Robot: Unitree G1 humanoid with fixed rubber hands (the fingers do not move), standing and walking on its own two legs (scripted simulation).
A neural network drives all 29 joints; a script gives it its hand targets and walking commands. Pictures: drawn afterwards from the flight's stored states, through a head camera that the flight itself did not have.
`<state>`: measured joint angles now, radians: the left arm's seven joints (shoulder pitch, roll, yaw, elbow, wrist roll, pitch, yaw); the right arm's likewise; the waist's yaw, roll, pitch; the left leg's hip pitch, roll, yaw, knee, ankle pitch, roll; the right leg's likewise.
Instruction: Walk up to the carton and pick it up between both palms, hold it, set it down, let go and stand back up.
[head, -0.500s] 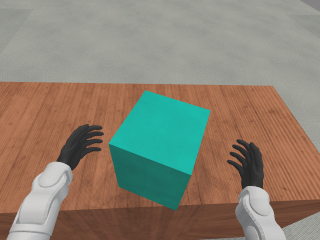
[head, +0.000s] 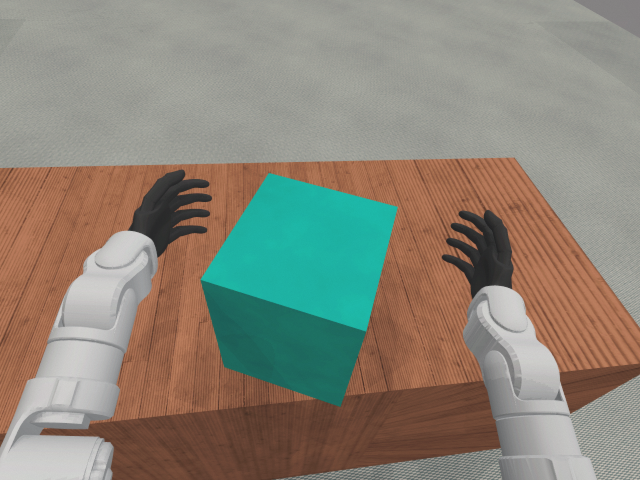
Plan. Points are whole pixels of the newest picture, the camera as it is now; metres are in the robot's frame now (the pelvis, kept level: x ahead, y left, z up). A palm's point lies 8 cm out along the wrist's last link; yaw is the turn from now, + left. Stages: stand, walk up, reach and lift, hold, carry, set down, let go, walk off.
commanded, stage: reach and lift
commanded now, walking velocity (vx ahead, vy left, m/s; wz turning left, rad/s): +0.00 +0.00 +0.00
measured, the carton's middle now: (305, 292) +0.40 -0.02 -0.04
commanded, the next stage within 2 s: none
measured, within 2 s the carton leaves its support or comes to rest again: neither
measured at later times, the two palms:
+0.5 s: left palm (171, 173) +0.45 +0.15 +0.16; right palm (481, 227) +0.36 -0.22 +0.15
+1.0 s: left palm (193, 234) +0.44 +0.14 +0.06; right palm (439, 274) +0.36 -0.20 +0.05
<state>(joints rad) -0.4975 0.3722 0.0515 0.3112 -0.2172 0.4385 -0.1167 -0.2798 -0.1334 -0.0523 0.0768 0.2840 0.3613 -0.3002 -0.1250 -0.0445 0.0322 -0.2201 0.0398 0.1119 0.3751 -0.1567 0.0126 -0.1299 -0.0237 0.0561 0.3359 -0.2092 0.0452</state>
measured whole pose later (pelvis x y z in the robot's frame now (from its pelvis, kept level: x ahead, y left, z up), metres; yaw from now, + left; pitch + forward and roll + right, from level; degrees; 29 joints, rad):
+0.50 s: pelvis +0.00 +0.00 +0.00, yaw +0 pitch +3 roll -1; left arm -0.82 0.40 0.03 0.62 -0.19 0.43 -0.08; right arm -0.60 -0.15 -0.04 0.38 0.32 0.34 -0.29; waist -0.18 -0.05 -0.02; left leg -0.29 0.05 0.10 0.38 -0.15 0.01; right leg -0.18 -0.02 0.05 0.32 -0.19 0.05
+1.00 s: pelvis +0.00 +0.00 -0.01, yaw +1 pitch +11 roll -2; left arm -0.74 0.26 0.01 0.91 -0.12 0.04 -0.05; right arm -0.54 -0.02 -0.07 0.70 0.19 -0.02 -0.30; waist -0.16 -0.01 -0.10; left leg -0.49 0.05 0.08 0.46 -0.17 0.01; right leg -0.37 -0.01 0.03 0.38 -0.21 0.05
